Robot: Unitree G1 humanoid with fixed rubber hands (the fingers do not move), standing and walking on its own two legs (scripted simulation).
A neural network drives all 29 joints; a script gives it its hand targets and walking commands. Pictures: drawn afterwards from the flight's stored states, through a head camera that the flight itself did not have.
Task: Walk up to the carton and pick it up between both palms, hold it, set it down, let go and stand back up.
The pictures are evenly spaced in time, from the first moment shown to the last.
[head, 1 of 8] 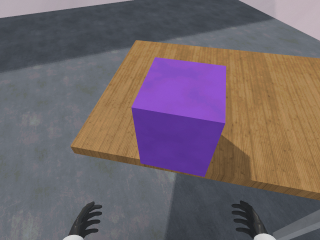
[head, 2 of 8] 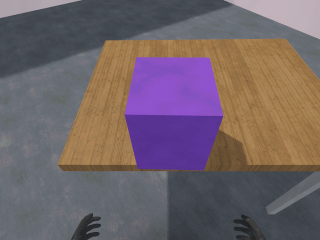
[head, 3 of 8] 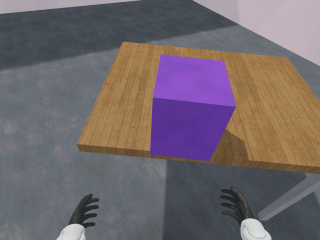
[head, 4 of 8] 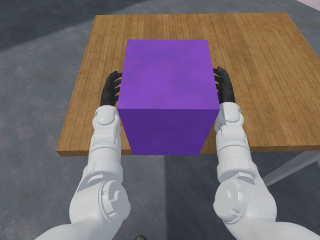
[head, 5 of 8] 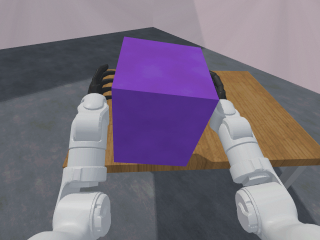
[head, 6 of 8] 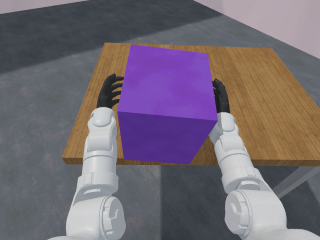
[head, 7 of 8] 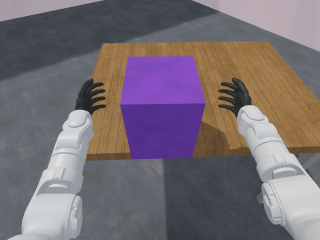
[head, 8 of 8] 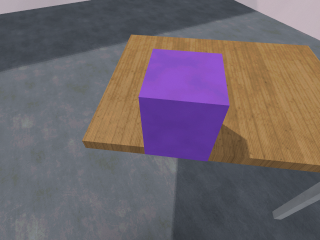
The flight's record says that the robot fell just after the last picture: no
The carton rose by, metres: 0.18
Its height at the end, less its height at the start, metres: +0.00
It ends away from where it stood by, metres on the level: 0.03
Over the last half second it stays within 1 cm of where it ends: yes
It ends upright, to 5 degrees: yes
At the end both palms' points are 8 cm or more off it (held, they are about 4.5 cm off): yes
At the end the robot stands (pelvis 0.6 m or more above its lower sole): yes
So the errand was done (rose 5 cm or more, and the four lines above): yes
